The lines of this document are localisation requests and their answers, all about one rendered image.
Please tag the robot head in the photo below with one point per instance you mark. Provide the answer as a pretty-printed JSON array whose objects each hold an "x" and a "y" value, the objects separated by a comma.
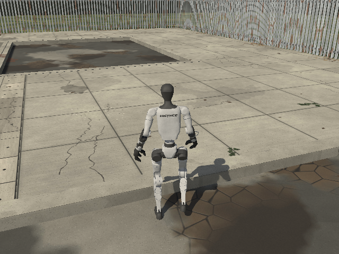
[{"x": 167, "y": 91}]

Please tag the robot right upper arm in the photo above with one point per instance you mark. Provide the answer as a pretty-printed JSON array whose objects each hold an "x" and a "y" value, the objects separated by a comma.
[{"x": 187, "y": 119}]

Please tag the robot right hand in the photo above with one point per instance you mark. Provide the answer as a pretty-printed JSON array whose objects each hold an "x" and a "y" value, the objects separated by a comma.
[{"x": 194, "y": 143}]

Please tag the left robot forearm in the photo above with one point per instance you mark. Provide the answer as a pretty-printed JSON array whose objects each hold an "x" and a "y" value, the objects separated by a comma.
[{"x": 141, "y": 141}]

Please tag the robot left hand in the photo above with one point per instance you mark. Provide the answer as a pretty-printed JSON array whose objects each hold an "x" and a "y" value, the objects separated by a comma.
[{"x": 136, "y": 154}]

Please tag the robot left foot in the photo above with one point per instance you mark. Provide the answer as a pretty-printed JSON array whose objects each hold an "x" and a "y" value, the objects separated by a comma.
[{"x": 159, "y": 214}]

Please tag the robot left upper arm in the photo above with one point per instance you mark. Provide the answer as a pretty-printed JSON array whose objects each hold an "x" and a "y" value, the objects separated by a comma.
[{"x": 149, "y": 120}]

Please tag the right robot forearm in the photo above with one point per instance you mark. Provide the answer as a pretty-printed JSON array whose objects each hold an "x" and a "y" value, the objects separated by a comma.
[{"x": 192, "y": 135}]

